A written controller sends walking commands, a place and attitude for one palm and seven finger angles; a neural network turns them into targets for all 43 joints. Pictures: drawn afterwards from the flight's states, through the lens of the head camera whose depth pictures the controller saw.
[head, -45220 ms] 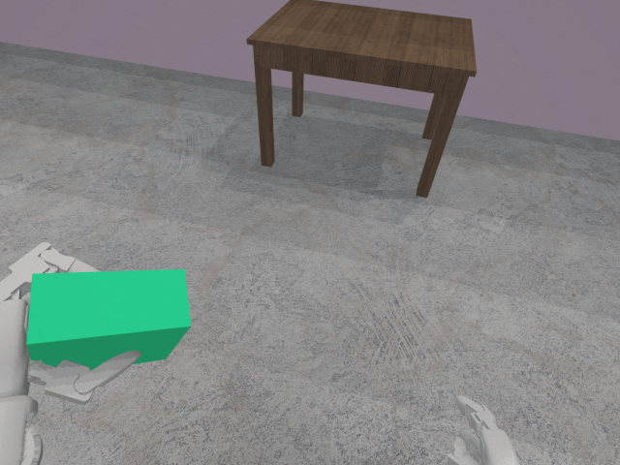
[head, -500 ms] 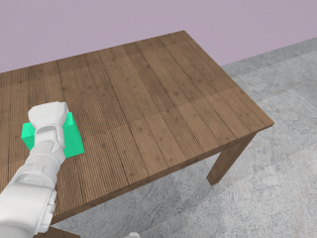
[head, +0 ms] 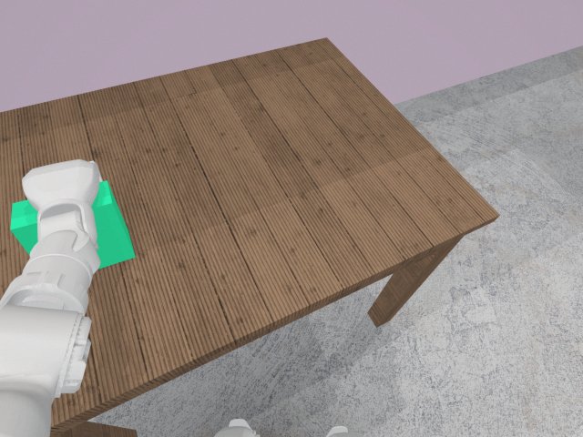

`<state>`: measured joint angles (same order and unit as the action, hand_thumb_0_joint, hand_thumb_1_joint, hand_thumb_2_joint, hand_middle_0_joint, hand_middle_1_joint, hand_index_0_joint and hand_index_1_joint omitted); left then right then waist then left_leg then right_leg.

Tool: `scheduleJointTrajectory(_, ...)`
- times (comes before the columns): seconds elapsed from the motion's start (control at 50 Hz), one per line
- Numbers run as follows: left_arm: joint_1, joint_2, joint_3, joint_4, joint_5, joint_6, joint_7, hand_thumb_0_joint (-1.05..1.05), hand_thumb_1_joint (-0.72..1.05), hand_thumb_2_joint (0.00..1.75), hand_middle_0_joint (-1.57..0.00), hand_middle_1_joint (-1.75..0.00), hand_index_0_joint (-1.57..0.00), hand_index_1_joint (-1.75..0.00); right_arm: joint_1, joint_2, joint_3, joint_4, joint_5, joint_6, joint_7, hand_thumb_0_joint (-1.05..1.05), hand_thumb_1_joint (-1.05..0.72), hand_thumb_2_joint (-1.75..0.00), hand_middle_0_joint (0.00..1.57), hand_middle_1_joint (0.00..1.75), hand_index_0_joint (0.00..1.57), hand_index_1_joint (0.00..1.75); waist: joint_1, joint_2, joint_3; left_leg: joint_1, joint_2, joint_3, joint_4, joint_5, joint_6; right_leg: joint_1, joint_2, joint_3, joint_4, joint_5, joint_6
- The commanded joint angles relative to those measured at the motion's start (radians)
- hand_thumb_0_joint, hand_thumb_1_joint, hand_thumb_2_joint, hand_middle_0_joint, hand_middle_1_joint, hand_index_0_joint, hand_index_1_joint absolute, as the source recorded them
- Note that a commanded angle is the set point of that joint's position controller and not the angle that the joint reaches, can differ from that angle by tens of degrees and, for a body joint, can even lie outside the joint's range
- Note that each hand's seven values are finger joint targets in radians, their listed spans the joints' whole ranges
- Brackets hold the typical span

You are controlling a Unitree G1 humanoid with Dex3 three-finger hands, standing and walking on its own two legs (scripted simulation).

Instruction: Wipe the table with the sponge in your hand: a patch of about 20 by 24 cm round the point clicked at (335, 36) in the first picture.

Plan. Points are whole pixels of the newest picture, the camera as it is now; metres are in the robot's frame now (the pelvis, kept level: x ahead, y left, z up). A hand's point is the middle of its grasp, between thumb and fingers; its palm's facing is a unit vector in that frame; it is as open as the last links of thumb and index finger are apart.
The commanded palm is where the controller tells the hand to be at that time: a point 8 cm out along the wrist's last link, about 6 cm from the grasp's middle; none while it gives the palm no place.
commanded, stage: slide across to the middle lane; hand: left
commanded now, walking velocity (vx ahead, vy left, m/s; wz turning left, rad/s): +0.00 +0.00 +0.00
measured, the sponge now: (84, 241) +0.41 +0.33 -0.03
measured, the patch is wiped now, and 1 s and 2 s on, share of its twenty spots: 0.40 0.50 0.70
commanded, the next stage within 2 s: wipe back along the middle lane in 0.56 s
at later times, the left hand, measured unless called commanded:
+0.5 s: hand (111, 192) +0.47 +0.28 +0.03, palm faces -0.13 +0.01 -0.99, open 10.2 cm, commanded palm +0.45 +0.24 +0.07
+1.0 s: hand (135, 199) +0.46 +0.24 +0.02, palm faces -0.10 +0.01 -0.99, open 10.2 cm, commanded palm +0.42 +0.21 +0.06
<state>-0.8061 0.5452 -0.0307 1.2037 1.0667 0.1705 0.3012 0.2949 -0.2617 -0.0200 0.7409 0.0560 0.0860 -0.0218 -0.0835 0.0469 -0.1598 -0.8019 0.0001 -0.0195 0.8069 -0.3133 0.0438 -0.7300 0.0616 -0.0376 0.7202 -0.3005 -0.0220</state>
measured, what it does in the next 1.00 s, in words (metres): stands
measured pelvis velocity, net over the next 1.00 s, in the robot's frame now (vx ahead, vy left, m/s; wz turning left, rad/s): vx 0.05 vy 0.00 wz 0.00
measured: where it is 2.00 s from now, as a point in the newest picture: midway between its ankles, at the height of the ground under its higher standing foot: outside the picture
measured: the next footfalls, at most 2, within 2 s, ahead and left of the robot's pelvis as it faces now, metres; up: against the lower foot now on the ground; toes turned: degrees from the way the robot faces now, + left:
none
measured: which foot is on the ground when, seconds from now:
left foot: down 0.00-1.00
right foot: down 0.00-1.00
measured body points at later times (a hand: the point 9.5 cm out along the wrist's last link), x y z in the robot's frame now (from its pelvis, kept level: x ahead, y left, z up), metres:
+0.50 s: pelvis +0.02 +0.01 +0.01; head +0.09 +0.02 +0.46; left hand +0.47 +0.27 +0.08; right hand +0.09 -0.25 -0.12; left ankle +0.03 +0.09 -0.70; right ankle +0.02 -0.11 -0.70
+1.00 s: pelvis +0.05 +0.00 +0.02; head +0.09 +0.00 +0.47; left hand +0.46 +0.23 +0.08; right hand +0.13 -0.26 -0.11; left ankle +0.03 +0.09 -0.70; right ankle +0.02 -0.11 -0.70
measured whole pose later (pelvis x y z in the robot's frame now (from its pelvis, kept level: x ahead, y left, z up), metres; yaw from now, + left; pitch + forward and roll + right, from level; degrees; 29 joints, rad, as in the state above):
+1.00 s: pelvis +0.05 +0.00 +0.02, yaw +0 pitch +14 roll -2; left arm -0.71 0.29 -0.18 1.10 0.99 0.36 0.40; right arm 0.21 -0.23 -0.03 0.77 0.05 0.17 0.02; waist -0.04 0.04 -0.17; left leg -0.58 -0.01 0.00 0.66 -0.33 0.04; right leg -0.52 0.05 -0.01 0.58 -0.31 -0.02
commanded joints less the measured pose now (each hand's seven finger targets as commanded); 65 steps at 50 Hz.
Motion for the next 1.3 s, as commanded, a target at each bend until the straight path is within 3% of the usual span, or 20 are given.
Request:
scheduleJointTrajectory(0.0,-0.359,0.143,-0.026,-0.126,0.002,0.012,0.041,0.0,0.1,1.3,-1.2,-1.6,-1.2,-1.6,0.063,-0.163,-0.053,-0.071,-0.002,-0.03,-0.01,0.0,-0.9,-0.9,0.2,0.3,0.2,0.3,-0.042,-0.005,-0.278,0.283,0.014,-0.048,-0.113,0.067,0.012,0.05,-0.003,0.025,-0.125,0.05,-0.026)
scheduleJointTrajectory(0.06,-0.386,0.136,-0.005,-0.158,-0.023,0.01,0.047,0.0,0.1,1.3,-1.2,-1.6,-1.2,-1.6,0.054,-0.159,-0.059,-0.063,-0.004,-0.035,-0.01,0.0,-0.9,-0.9,0.2,0.3,0.2,0.3,-0.034,0.017,-0.314,0.335,0.021,-0.06,-0.122,0.096,0.007,0.058,-0.003,0.023,-0.127,0.069,-0.027)
scheduleJointTrajectory(0.08,-0.387,0.095,-0.04,-0.173,-0.032,0.008,0.045,0.0,0.1,1.3,-1.2,-1.6,-1.2,-1.6,0.059,-0.155,-0.06,-0.062,-0.004,-0.035,-0.008,0.0,-0.9,-0.9,0.2,0.3,0.2,0.3,-0.036,0.027,-0.331,0.363,0.021,-0.062,-0.123,0.111,0.003,0.054,0.0,0.017,-0.123,0.074,-0.026)
scheduleJointTrajectory(0.24,-0.454,-0.044,-0.126,-0.154,-0.048,0.06,0.061,0.0,0.1,1.3,-1.2,-1.6,-1.2,-1.6,0.028,-0.145,-0.06,-0.032,-0.006,-0.034,0.001,0.0,-0.9,-0.9,0.2,0.3,0.2,0.3,-0.057,0.036,-0.267,0.434,0.032,-0.097,-0.171,0.085,-0.016,0.007,-0.001,-0.003,-0.136,0.061,-0.028)
scheduleJointTrajectory(0.34,-0.453,-0.027,-0.102,-0.134,-0.048,0.086,0.062,0.0,0.1,1.3,-1.2,-1.6,-1.2,-1.6,0.027,-0.146,-0.057,-0.025,-0.011,-0.022,0.005,0.0,-0.9,-0.9,0.2,0.3,0.2,0.3,-0.046,0.003,-0.303,0.451,0.032,-0.083,-0.166,0.185,-0.019,0.07,0.001,-0.002,-0.14,0.122,-0.03)
scheduleJointTrajectory(0.36,-0.451,-0.038,-0.092,-0.147,-0.051,0.087,0.062,0.0,0.1,1.3,-1.2,-1.6,-1.2,-1.6,0.017,-0.142,-0.058,-0.025,-0.01,-0.022,0.008,0.0,-0.9,-0.9,0.2,0.3,0.2,0.3,-0.032,0.049,-0.313,0.472,0.032,-0.082,-0.167,0.22,-0.025,0.067,0.0,0.001,-0.139,0.136,-0.034)
scheduleJointTrajectory(0.46,-0.42,-0.041,-0.07,-0.139,-0.055,0.106,0.071,0.0,0.1,1.3,-1.2,-1.6,-1.2,-1.6,0.008,-0.141,-0.06,-0.032,-0.013,-0.005,0.017,0.0,-0.9,-0.9,0.2,0.3,0.2,0.3,-0.023,0.002,-0.319,0.472,0.035,-0.072,-0.16,0.299,-0.024,0.12,0.0,0.003,-0.146,0.199,-0.033)
scheduleJointTrajectory(0.52,-0.377,-0.089,-0.111,-0.137,-0.048,0.12,0.073,0.0,0.1,1.3,-1.2,-1.6,-1.2,-1.6,0.01,-0.134,-0.061,-0.039,-0.014,0.005,0.028,0.0,-0.9,-0.9,0.2,0.3,0.2,0.3,-0.016,0.006,-0.328,0.485,0.032,-0.06,-0.155,0.353,-0.024,0.15,0.0,0.0,-0.149,0.249,-0.032)
scheduleJointTrajectory(0.56,-0.397,-0.082,-0.088,-0.149,-0.058,0.123,0.079,0.0,0.1,1.3,-1.2,-1.6,-1.2,-1.6,-0.002,-0.134,-0.063,-0.031,-0.013,0.01,0.028,0.0,-0.9,-0.9,0.2,0.3,0.2,0.3,-0.02,-0.015,-0.326,0.48,0.033,-0.057,-0.156,0.366,-0.022,0.169,-0.002,0.007,-0.152,0.272,-0.031)
scheduleJointTrajectory(0.64,-0.428,-0.126,-0.144,-0.146,-0.047,0.145,0.083,0.0,0.1,1.3,-1.2,-1.6,-1.2,-1.6,-0.008,-0.131,-0.061,-0.026,-0.013,0.017,0.03,0.0,-0.9,-0.9,0.2,0.3,0.2,0.3,-0.039,-0.005,-0.311,0.475,0.028,-0.046,-0.157,0.357,-0.017,0.174,-0.006,0.011,-0.16,0.297,-0.027)
scheduleJointTrajectory(0.68,-0.366,-0.135,-0.123,-0.151,-0.063,0.143,0.083,0.0,0.1,1.3,-1.2,-1.6,-1.2,-1.6,-0.006,-0.13,-0.067,-0.027,-0.017,0.018,0.033,0.0,-0.9,-0.9,0.2,0.3,0.2,0.3,-0.012,0.012,-0.34,0.504,0.029,-0.045,-0.152,0.406,-0.021,0.196,-0.005,0.006,-0.152,0.324,-0.033)
scheduleJointTrajectory(0.8,-0.226,-0.212,-0.167,-0.182,-0.078,0.152,0.071,0.0,0.1,1.3,-1.2,-1.6,-1.2,-1.6,-0.04,-0.119,-0.066,-0.047,-0.011,0.042,0.043,0.0,-0.9,-0.9,0.2,0.3,0.2,0.3,0.01,-0.027,-0.35,0.49,0.02,-0.024,-0.151,0.461,-0.014,0.283,-0.012,0.017,-0.155,0.434,-0.031)
scheduleJointTrajectory(0.84,-0.173,-0.183,-0.139,-0.161,-0.075,0.167,0.077,0.0,0.1,1.3,-1.2,-1.6,-1.2,-1.6,-0.054,-0.12,-0.063,-0.048,-0.008,0.051,0.043,0.0,-0.9,-0.9,0.2,0.3,0.2,0.3,0.021,-0.075,-0.316,0.449,0.014,-0.014,-0.161,0.419,-0.008,0.319,-0.015,0.025,-0.164,0.452,-0.031)
scheduleJointTrajectory(0.96,-0.115,-0.173,-0.122,-0.189,-0.086,0.193,0.076,0.0,0.1,1.3,-1.2,-1.6,-1.2,-1.6,-0.101,-0.119,-0.053,-0.067,0.001,0.063,0.035,0.0,-0.9,-0.9,0.2,0.3,0.2,0.3,0.038,-0.08,-0.274,0.413,0.003,0.0,-0.189,0.375,-0.004,0.371,-0.027,0.037,-0.175,0.467,-0.032)
scheduleJointTrajectory(1.04,-0.064,-0.193,-0.15,-0.18,-0.073,0.213,0.068,0.0,0.1,1.3,-1.2,-1.6,-1.2,-1.6,-0.107,-0.119,-0.049,-0.081,0.002,0.075,0.033,0.0,-0.9,-0.9,0.2,0.3,0.2,0.3,0.038,-0.1,-0.228,0.406,0.0,0.001,-0.199,0.334,-0.005,0.355,-0.025,0.034,-0.189,0.426,-0.034)
scheduleJointTrajectory(1.1,-0.002,-0.21,-0.153,-0.213,-0.077,0.216,0.069,0.0,0.1,1.3,-1.2,-1.6,-1.2,-1.6,-0.122,-0.114,-0.052,-0.098,0.003,0.077,0.031,0.0,-0.9,-0.9,0.2,0.3,0.2,0.3,0.057,-0.091,-0.251,0.424,-0.003,0.0,-0.2,0.355,-0.006,0.372,-0.026,0.032,-0.186,0.438,-0.038)
scheduleJointTrajectory(1.12,-0.015,-0.239,-0.182,-0.228,-0.077,0.218,0.067,0.0,0.1,1.3,-1.2,-1.6,-1.2,-1.6,-0.132,-0.111,-0.05,-0.1,0.004,0.079,0.031,0.0,-0.9,-0.9,0.2,0.3,0.2,0.3,0.047,-0.084,-0.239,0.427,-0.002,0.004,-0.203,0.342,-0.006,0.362,-0.025,0.035,-0.191,0.429,-0.037)
scheduleJointTrajectory(1.16,-0.011,-0.208,-0.148,-0.245,-0.085,0.222,0.069,0.0,0.1,1.3,-1.2,-1.6,-1.2,-1.6,-0.145,-0.112,-0.051,-0.105,0.009,0.081,0.027,0.0,-0.9,-0.9,0.2,0.3,0.2,0.3,0.055,-0.092,-0.23,0.426,0.0,-0.003,-0.212,0.329,-0.008,0.37,-0.027,0.036,-0.195,0.402,-0.039)
scheduleJointTrajectory(1.24,0.022,-0.274,-0.207,-0.276,-0.083,0.243,0.071,0.0,0.1,1.3,-1.2,-1.6,-1.2,-1.6,-0.168,-0.106,-0.047,-0.121,0.009,0.085,0.025,0.0,-0.9,-0.9,0.2,0.3,0.2,0.3,0.055,-0.093,-0.204,0.437,-0.001,-0.003,-0.223,0.296,-0.01,0.345,-0.022,0.028,-0.205,0.351,-0.041)
scheduleJointTrajectory(1.28,0.038,-0.25,-0.185,-0.292,-0.088,0.248,0.074,0.0,0.1,1.3,-1.2,-1.6,-1.2,-1.6,-0.174,-0.108,-0.049,-0.123,0.01,0.084,0.023,0.0,-0.9,-0.9,0.2,0.3,0.2,0.3,0.069,-0.081,-0.204,0.446,-0.003,-0.011,-0.226,0.291,-0.012,0.346,-0.02,0.027,-0.207,0.326,-0.046)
